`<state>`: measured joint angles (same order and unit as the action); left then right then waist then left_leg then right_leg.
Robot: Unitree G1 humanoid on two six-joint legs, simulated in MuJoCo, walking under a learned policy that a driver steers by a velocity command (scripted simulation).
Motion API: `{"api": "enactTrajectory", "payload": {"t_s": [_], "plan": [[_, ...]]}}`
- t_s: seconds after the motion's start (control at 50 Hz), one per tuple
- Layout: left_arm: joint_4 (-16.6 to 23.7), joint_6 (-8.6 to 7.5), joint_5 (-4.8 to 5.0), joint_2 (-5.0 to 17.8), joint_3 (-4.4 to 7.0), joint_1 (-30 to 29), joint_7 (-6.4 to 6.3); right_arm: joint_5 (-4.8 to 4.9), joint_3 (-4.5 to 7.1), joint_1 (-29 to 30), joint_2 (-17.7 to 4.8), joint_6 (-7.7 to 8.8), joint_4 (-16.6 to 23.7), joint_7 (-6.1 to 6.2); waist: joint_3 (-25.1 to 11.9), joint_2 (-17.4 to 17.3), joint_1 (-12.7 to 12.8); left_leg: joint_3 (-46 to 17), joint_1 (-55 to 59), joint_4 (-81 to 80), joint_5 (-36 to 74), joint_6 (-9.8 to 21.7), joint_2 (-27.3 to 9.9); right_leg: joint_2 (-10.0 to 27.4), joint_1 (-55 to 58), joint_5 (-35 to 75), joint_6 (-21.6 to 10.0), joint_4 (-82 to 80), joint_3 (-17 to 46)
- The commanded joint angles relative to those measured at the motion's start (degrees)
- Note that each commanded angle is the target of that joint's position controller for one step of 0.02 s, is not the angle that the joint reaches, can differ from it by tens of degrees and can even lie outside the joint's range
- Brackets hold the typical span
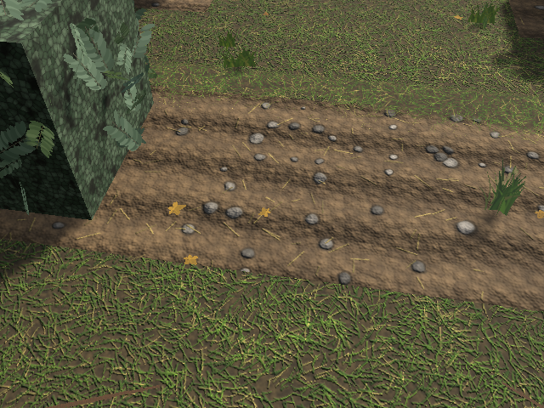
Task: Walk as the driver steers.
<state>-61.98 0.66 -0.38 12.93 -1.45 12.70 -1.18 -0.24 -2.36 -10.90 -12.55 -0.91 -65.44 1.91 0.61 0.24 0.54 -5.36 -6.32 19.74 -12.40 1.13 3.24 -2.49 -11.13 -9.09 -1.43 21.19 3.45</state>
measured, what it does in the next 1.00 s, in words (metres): walks ahead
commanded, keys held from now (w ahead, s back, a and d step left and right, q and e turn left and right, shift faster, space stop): no key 0.42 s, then w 0.58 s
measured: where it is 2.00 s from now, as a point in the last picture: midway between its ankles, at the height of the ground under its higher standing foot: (263, 338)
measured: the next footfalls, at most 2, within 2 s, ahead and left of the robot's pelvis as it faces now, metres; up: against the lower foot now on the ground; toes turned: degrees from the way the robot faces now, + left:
left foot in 1.30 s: +0.55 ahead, +0.13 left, -0.18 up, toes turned +5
right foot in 1.72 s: +0.81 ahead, -0.04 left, -0.18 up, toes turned -4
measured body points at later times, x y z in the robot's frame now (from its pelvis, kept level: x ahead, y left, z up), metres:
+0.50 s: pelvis +0.01 +0.00 +0.00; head +0.01 +0.00 +0.45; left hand +0.02 +0.24 -0.16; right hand +0.01 -0.24 -0.16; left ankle -0.02 +0.11 -0.75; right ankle +0.02 -0.10 -0.75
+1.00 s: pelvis +0.17 -0.02 -0.01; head +0.19 -0.04 +0.44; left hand +0.07 +0.22 -0.14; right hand +0.27 -0.28 -0.16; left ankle +0.23 +0.11 -0.70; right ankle +0.03 -0.10 -0.75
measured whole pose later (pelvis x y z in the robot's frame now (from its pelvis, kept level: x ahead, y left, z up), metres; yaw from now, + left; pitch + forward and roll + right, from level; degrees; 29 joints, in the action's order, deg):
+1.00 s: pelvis +0.17 -0.02 -0.01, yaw +0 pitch +1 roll +1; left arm -62.1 -4.2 -1.0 10.7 1.4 29.7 -0.9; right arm -1.9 2.9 -8.9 -14.2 0.7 -56.7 -2.0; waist 0.3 -1.0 2.3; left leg 1.9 -31.8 51.2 -11.4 2.7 -1.5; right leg -3.5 3.9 -20.6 -4.6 15.7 2.2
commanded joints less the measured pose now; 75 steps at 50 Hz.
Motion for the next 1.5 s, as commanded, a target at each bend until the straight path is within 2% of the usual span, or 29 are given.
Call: {"api": "enactTrajectory", "payload": {"t_s": [0.02, 0.42, 0.52, 0.58, 0.66, 0.72, 0.74, 0.76, 0.78, 0.8, 0.82, 0.9, 0.98, 1.02, 1.08, 1.1, 1.16, 1.22, 1.28, 1.3, 1.32, 1.34, 1.36, 1.38, 1.4, 1.42, 1.44, 1.46, 1.5], "plan": [[0.9, -0.41, -0.01, 5.9, 0.91, 1.4, -0.24, -0.01, 0.77, -1.2, -5.7, 0.33, 0.8, 0.18, 0.8, -0.3, -0.1, -4.5, -4.7, -3.8, 4.1, 1.4, -6.1, 6.2, 2.6, 3.4, -1.4, -2.9, 5.7], [-0.6, -0.63, -0.07, 4.1, 0.86, 3.5, -0.58, -0.16, 0.56, -4.5, -3.4, 0.33, -0.5, 0.61, 1.2, -0.2, 0.0, -3.8, -5.0, -3.0, 4.5, 1.4, -6.0, 6.2, 2.4, 3.9, -2.0, -2.9, 5.6], [0.2, 0.26, -0.61, 5.8, 2.29, 4.2, -0.1, -1.08, 1.84, -6.6, -4.8, -0.32, 0.6, 0.21, 4.7, -0.3, -0.4, -4.1, -10.2, -0.4, -23.4, 4.6, -3.3, 3.3, -3.6, -26.2, -4.8, -0.5, 6.3], [1.7, -0.47, -0.9, 3.4, 2.22, 3.3, 0.37, -1.18, 2.15, -8.8, -3.7, 0.24, 1.4, 0.23, 7.6, -2.5, -1.2, -8.5, -9.4, -1.8, -25.1, 6.5, -5.4, 2.7, -9.1, -25.1, -5.3, 3.3, 6.4], [4.8, -2.94, -1.57, 3.5, 2.48, 0.2, 1.5, -0.93, 4.56, -13.5, -8.5, 1.18, 0.8, 0.34, 7.7, -8.4, -2.7, -20.9, -0.7, -8.5, -25.8, 11.0, -13.9, 0.0, -16.2, -13.3, -3.7, 13.8, -2.5], [3.3, -4.43, -1.15, 3.6, 3.03, 7.5, 1.84, -1.09, 4.93, -10.6, -6.9, 2.05, 2.5, -0.15, 8.8, -6.3, 1.4, -17.0, -7.1, -2.2, -15.8, 10.2, -11.7, 0.9, -6.6, -13.8, -4.4, 9.3, -1.2], [1.0, -4.95, -0.68, 4.5, 3.5, 14.5, 1.67, -1.08, 4.65, -7.2, -5.2, 2.51, 4.2, -0.24, 8.2, -1.8, 4.5, -11.7, -14.1, 4.6, -11.2, 8.4, -7.8, 2.4, 3.0, -15.2, -5.8, 4.7, 4.2], [-1.4, -5.3, -0.18, 8.0, 4.66, 21.6, 1.34, -0.77, 3.89, -3.6, -2.0, 3.35, 6.8, -0.72, 7.7, 10.3, 7.1, -0.6, -25.3, 18.0, -9.9, 5.2, -0.4, 9.7, 14.9, -14.6, -9.0, -3.2, 17.6], [-2.8, -5.03, -0.32, 11.4, 5.96, 27.4, 1.3, -1.97, 4.41, -3.9, -3.1, 4.04, 7.6, -1.26, 6.2, 15.3, 8.3, 4.4, -35.7, 33.7, -17.0, 3.6, 1.3, 19.9, 23.4, -7.4, -13.1, -7.4, 33.2], [-1.2, -4.75, -0.36, 9.0, 5.43, 24.2, 1.22, -2.65, 5.22, -2.9, -5.9, 4.17, 7.4, -1.39, 7.7, 5.5, 5.7, 3.7, -39.2, 39.9, -16.4, 3.3, -2.3, 21.3, 22.2, 2.1, -13.3, -5.0, 30.3], [0.8, -4.74, -0.76, 8.4, 5.21, 20.1, 1.33, -1.8, 5.17, -3.8, -5.0, 4.25, 7.2, -1.78, 6.5, 1.8, 3.6, 2.6, -36.5, 41.4, -12.5, 2.9, -4.2, 20.6, 18.9, 10.7, -13.4, -4.8, 25.8], [1.9, -5.38, -0.17, 4.2, 4.03, 17.3, 0.57, -1.29, 6.04, 0.1, -5.1, 2.9, 9.5, -3.4, 5.4, 4.8, 1.3, 5.2, -33.0, 35.6, -4.5, 1.4, -6.0, 14.2, 15.6, 18.0, -10.7, -9.1, 13.2], [1.5, -5.31, -0.16, 5.1, 4.09, 18.7, -0.27, -1.53, 4.87, 6.3, -2.1, 1.7, 12.8, -4.3, 5.8, 5.4, 1.2, 9.8, -29.3, 28.5, 2.7, 1.0, -3.7, 11.9, 11.8, 30.5, -9.5, -8.5, 5.0], [1.2, -6.04, -1.16, 5.7, 4.37, 21.1, -0.24, -2.48, 5.68, 4.3, -4.0, 1.84, 11.0, -4.97, 2.8, 4.5, 1.3, 9.8, -29.6, 36.6, 10.0, 3.1, -3.8, 13.6, 12.9, 30.7, -9.8, -3.1, 4.3], [-1.7, -8.3, -2.37, 5.3, 4.53, 28.5, -1.41, -1.99, 6.59, 22.7, -6.3, 4.74, 17.8, -4.26, 11.0, 4.6, 7.8, 5.0, -56.7, 25.9, 12.9, 2.7, -7.2, 14.3, 30.6, 13.9, -10.4, -2.4, 10.5], [-1.2, -9.12, -2.24, 4.8, 4.51, 24.2, -1.81, -2.0, 6.26, 24.5, -5.9, 5.52, 19.4, -4.64, 13.2, 4.0, 5.5, 3.0, -51.9, 17.3, 20.6, 2.0, -8.8, 12.3, 24.6, 11.8, -8.7, -2.8, 8.0], [1.5, -10.13, -1.15, 3.7, 3.55, 14.8, -0.93, -0.87, 5.6, 18.5, -2.8, 5.43, 19.4, -6.63, 8.3, 1.0, 3.6, 7.4, -19.1, 8.2, 45.9, 3.8, -7.0, 9.5, 0.7, 1.8, -7.3, -2.2, 3.6], [-0.4, -8.72, -1.08, 2.7, 2.72, 18.6, -0.65, -1.07, 5.38, 16.1, -2.9, 4.66, 18.6, -6.08, 7.8, 0.4, 5.7, 9.4, -13.5, 3.6, 46.8, 2.9, -5.9, 6.6, 4.9, 2.1, -6.6, 9.3, 2.0], [-2.6, -6.09, -3.73, 3.9, 2.56, 22.0, -2.32, -2.38, 6.73, -4.8, -6.6, 5.11, 11.5, -3.64, -1.1, -0.9, -1.9, 10.1, 0.2, -6.5, 47.4, 2.4, -7.0, 4.8, 11.4, 17.2, -6.9, 45.5, 2.6], [-2.5, -5.68, -2.22, 5.3, 3.37, 20.4, -2.35, -3.69, 7.77, -15.2, -8.6, 5.4, 8.4, -3.04, -4.6, -6.4, -8.0, 11.8, 13.7, -10.8, 51.3, 1.3, -8.0, 1.8, 4.3, 9.8, -5.9, 63.3, -0.6], [-2.9, -5.21, -0.55, 2.9, 4.27, 21.1, -2.61, -4.34, 8.68, -17.4, -13.3, 5.39, 6.9, -3.29, -3.5, -12.5, -6.7, 5.4, 26.6, 2.2, 64.8, 2.9, -15.1, -5.3, -16.5, -39.7, -4.4, 87.0, -1.5], [-1.3, -5.7, 3.9, 1.2, 3.81, 30.2, -3.48, -3.13, 8.23, -20.5, -13.6, 6.04, 8.3, -3.41, -16.3, -16.5, -1.4, -4.0, 48.2, 26.1, 95.3, 7.0, -29.0, -2.2, -32.3, -40.6, -3.7, 90.5, 6.2], [-1.1, -5.95, 3.39, 3.6, 3.85, 26.5, -3.74, -1.98, 7.8, -21.0, -10.1, 5.4, 8.6, -3.81, -20.1, -7.2, -4.8, -8.0, 46.7, 21.6, 85.6, 9.3, -29.9, 0.8, -37.7, -33.3, -3.8, 87.6, 4.8], [1.5, -4.78, 2.4, 4.1, 3.54, 21.4, -3.12, -1.71, 8.85, -17.0, -13.0, 5.15, 8.2, -2.98, -21.1, -7.1, -3.9, -17.2, 40.9, 12.8, 46.4, 18.3, -32.1, 2.2, -43.7, -29.3, -3.0, 89.6, -0.6], [2.2, -3.95, -0.61, 3.9, 3.48, 15.8, -2.09, -2.53, 8.08, -14.3, -9.8, 5.1, 9.9, -1.86, -16.9, -1.6, -3.6, -20.7, 26.4, 3.6, 16.4, 19.7, -29.7, 4.7, -41.8, -24.1, -2.3, 85.7, -3.1], [2.8, -3.27, -3.09, 3.7, 3.77, 12.7, -0.49, -2.29, 7.67, -14.5, -8.0, 5.68, 9.8, -1.39, -11.1, -1.3, -3.2, -21.2, 14.9, 0.5, 8.8, 20.7, -29.6, 5.7, -40.2, -23.8, -3.1, 86.2, -2.2], [4.3, -3.59, -3.87, 4.1, 4.27, 8.4, 0.74, -1.32, 6.16, -11.0, -4.8, 6.62, 9.7, -1.54, -4.4, 2.9, -0.6, -16.0, 1.6, -2.5, 8.8, 16.9, -27.2, 8.5, -35.4, -13.6, -3.3, 70.2, 2.0], [7.0, -2.94, -2.55, 1.5, 3.78, 2.4, 1.73, -1.29, 5.92, -7.2, -5.3, 7.31, 9.5, -1.39, 4.5, 1.1, 2.6, -10.0, -14.2, -7.9, 12.2, 14.0, -23.4, 10.0, -28.8, -9.1, -1.4, 54.3, 1.1], [7.9, -3.15, -3.08, -1.4, 2.9, 2.0, 2.77, -1.37, 5.67, -7.4, -5.0, 7.96, 8.6, -1.66, 4.6, -3.9, 4.0, -1.5, -21.0, -8.6, 23.3, 12.6, -16.7, 9.3, -17.8, 1.2, -0.2, 39.4, -1.6]]}}
Velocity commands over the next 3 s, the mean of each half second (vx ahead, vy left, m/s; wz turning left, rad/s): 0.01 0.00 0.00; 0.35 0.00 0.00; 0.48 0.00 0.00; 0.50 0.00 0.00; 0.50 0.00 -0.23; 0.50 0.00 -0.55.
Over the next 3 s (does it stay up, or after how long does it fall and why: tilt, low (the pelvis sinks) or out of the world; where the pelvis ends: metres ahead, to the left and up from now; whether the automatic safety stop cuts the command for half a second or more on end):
stays up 1.30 -0.02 -0.19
